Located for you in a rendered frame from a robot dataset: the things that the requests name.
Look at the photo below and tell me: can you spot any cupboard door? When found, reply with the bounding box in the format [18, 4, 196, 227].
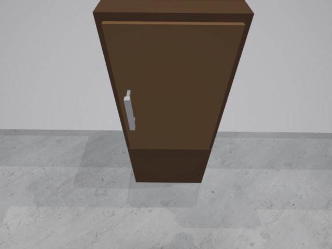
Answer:
[101, 21, 245, 149]

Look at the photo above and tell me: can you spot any handle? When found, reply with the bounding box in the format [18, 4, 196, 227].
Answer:
[124, 90, 135, 130]

